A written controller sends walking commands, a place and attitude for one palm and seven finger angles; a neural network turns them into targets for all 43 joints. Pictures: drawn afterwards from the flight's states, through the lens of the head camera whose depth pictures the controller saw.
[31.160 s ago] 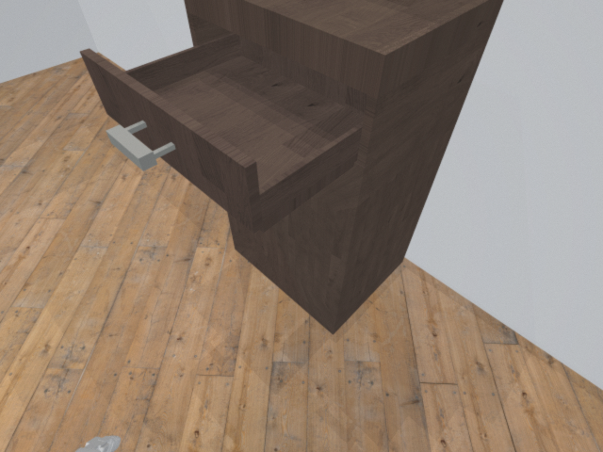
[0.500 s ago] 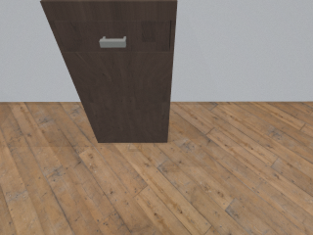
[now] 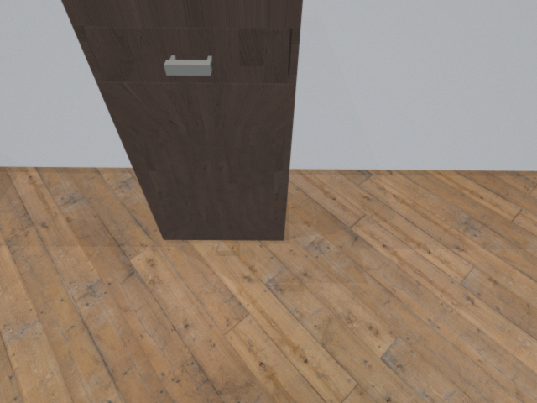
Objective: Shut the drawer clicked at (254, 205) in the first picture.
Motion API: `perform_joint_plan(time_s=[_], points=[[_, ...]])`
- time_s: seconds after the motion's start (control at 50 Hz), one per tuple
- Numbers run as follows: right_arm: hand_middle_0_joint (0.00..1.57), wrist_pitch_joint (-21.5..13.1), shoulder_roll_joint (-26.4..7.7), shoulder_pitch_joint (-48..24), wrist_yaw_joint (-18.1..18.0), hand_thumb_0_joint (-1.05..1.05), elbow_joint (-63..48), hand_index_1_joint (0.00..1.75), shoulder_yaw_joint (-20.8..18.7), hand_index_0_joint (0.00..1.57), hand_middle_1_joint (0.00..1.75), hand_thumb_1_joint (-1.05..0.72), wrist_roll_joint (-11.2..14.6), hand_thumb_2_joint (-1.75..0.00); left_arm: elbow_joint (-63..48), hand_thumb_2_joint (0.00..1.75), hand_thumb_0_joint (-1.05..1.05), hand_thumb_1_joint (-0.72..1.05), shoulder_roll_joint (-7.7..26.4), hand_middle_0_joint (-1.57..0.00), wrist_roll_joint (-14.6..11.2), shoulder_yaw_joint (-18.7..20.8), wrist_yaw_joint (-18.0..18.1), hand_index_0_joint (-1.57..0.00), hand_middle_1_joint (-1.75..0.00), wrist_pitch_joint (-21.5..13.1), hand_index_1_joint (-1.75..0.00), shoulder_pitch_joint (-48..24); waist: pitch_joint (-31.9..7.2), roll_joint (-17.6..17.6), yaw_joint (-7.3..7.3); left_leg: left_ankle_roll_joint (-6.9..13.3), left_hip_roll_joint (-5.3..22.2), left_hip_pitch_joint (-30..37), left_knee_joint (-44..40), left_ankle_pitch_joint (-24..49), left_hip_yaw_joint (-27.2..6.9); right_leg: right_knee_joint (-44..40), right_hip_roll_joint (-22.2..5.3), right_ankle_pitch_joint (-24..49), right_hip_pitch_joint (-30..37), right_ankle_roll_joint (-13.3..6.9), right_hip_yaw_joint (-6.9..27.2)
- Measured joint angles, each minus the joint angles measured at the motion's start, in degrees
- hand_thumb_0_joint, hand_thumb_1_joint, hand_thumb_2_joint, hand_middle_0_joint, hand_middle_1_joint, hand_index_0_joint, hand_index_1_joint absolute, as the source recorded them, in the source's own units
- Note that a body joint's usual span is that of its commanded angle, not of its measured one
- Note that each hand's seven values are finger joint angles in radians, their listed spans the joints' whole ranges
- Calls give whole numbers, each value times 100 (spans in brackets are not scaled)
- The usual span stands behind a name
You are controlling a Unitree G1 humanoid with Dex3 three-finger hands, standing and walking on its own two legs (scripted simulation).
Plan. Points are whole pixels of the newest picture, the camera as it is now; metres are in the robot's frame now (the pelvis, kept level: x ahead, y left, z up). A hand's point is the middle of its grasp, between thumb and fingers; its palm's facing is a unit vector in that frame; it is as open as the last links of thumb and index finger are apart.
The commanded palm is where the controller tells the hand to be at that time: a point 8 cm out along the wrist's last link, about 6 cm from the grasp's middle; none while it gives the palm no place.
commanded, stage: look to check the result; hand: left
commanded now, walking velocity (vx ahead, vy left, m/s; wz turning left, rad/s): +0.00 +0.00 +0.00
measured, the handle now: (190, 63) +0.85 +0.24 +0.08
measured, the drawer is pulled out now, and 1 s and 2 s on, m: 0.00 0.00 0.00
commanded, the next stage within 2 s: stand and wait in 0.16 s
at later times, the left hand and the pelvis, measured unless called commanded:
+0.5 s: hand out of the picture +0.01 +0.18 -0.17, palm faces +0.03 -0.98 -0.21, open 7.4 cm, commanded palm none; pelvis +0.01 +0.00 +0.00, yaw +0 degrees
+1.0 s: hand out of the picture +0.03 +0.18 -0.17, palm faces +0.01 -0.97 -0.23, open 7.4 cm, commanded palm none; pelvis +0.01 -0.01 +0.00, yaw -1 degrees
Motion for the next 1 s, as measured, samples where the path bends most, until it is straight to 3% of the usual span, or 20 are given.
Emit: perform_joint_plan(time_s=[1.0], points=[[20,-50,-346,-405,24,1,35,30,21,20,30,-91,5,-90,-26,90,0,91,301,-20,5,8,-61,-20,-30,-46,-29,-388,-15,17,9,-48,23,291,-358,58,74,-307,25,62,236,-30,82]])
